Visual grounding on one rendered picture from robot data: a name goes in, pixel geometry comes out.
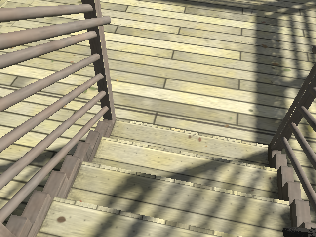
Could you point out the right robot hand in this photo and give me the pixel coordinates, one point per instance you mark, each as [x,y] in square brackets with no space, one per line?
[299,232]

